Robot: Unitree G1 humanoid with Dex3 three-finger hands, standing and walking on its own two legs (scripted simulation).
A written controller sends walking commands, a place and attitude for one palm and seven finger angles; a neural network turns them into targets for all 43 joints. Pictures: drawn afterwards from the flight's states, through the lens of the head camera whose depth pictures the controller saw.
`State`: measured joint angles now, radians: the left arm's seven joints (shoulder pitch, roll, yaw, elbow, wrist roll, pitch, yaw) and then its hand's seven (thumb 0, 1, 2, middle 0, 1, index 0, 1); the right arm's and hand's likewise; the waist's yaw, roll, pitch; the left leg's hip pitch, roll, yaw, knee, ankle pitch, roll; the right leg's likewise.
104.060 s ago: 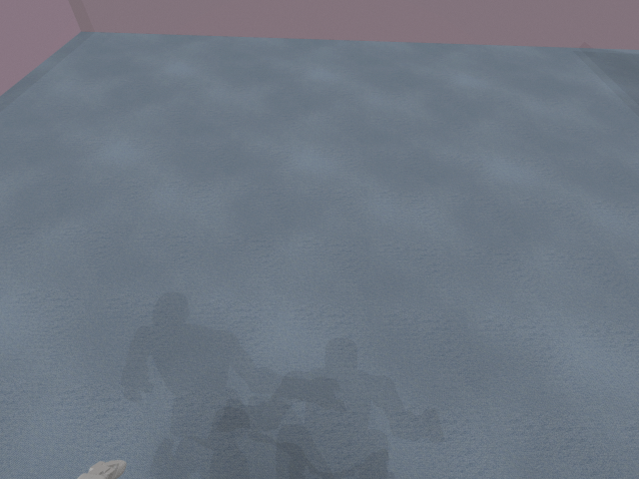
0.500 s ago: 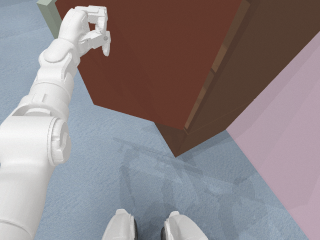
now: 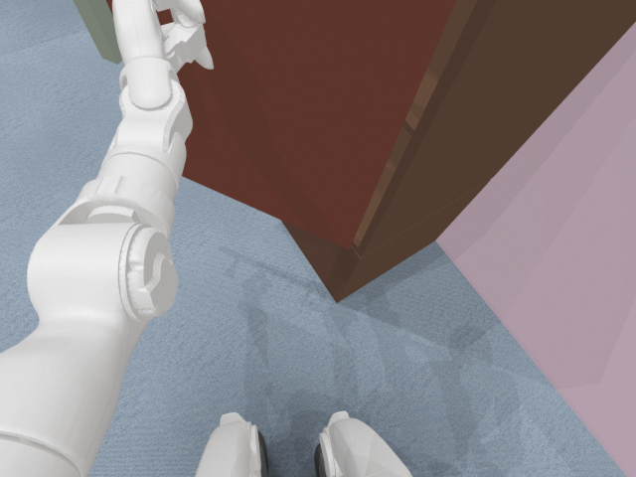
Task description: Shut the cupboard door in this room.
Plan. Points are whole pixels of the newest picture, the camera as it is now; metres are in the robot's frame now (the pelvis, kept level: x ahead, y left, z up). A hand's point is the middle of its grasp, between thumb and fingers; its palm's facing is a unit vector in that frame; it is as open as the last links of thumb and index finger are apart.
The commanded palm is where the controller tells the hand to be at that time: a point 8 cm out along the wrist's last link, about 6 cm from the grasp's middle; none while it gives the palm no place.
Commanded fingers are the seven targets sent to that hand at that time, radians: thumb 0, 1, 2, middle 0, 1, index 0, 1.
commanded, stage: pull the fist back off the door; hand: left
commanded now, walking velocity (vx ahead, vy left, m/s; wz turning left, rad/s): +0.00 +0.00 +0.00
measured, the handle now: out of the picture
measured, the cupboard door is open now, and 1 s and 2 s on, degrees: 33 33 33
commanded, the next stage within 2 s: draw the hand back to the body in 0.66 s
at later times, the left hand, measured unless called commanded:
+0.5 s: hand (213, 99) +0.49 +0.04 +0.14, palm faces +0.05 -1.00 -0.01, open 3.1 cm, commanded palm +0.46 +0.08 +0.14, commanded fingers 0.00 0.90 0.90 -1.30 -1.50 -1.30 -1.50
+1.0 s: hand (178, 129) +0.45 +0.07 +0.15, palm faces +0.07 -1.00 -0.02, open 3.1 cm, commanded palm +0.39 +0.12 +0.17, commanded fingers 0.00 0.90 0.90 -1.30 -1.50 -1.30 -1.50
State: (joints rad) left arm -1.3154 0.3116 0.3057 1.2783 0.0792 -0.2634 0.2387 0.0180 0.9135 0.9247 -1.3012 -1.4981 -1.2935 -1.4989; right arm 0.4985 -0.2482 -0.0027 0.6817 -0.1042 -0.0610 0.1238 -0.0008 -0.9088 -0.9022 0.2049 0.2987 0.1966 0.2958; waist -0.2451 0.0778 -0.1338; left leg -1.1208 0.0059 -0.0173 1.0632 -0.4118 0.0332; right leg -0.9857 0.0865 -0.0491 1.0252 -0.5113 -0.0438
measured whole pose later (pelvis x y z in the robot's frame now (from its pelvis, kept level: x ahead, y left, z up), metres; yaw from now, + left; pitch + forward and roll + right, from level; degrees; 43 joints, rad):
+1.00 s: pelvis +0.00 -0.02 +0.05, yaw -1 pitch +11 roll +1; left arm -0.63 0.13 0.18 0.83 -0.09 -0.32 0.10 0.02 0.90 0.90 -1.30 -1.50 -1.30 -1.50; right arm 0.41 -0.25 -0.01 0.64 0.02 0.03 0.05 0.00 -0.91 -0.90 0.20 0.30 0.20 0.30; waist -0.09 0.06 -0.11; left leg -0.65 0.00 0.04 0.79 -0.34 0.02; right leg -0.56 0.08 0.02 0.81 -0.45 -0.06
